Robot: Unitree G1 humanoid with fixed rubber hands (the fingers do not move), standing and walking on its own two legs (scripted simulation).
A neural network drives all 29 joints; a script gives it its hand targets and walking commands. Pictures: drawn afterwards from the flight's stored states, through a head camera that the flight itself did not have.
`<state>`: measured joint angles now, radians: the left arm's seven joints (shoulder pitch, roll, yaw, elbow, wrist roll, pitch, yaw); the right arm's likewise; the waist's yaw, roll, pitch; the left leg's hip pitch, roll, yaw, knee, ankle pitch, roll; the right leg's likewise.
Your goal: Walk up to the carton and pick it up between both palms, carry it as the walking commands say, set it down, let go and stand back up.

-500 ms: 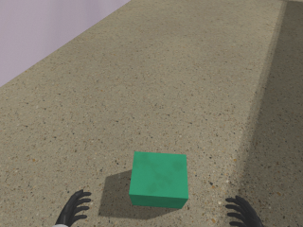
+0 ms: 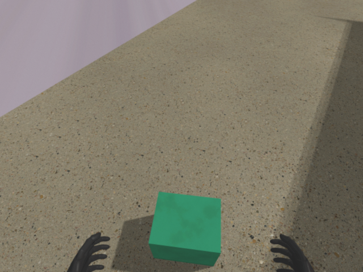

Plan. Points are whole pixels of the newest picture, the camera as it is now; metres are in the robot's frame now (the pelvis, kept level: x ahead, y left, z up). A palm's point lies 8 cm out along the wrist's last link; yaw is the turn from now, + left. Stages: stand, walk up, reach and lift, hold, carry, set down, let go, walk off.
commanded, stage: stand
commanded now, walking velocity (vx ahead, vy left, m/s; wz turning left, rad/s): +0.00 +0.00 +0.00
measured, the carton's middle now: (186, 229) +0.43 +0.00 -0.64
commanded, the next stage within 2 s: none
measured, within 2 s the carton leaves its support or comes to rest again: neither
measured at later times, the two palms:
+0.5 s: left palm out of the picture +0.13 +0.33 -0.08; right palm out of the picture +0.14 -0.26 -0.08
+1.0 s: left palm out of the picture +0.07 +0.34 -0.09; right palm out of the picture +0.10 -0.26 -0.09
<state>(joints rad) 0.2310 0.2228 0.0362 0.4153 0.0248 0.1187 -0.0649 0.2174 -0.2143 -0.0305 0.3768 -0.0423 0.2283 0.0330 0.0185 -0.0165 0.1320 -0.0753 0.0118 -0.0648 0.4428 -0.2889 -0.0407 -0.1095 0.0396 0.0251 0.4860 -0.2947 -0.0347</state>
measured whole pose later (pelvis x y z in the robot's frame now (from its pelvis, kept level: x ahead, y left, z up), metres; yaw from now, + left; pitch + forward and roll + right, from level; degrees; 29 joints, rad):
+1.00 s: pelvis -0.01 +0.04 +0.00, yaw +1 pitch -2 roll +0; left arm 0.21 0.37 0.03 0.88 0.04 -0.01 0.00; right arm 0.19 -0.36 -0.02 0.88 -0.03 -0.02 0.00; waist 0.00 0.00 -0.01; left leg -0.15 -0.03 -0.05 0.44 -0.25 0.01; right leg -0.15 -0.01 0.02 0.43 -0.24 0.02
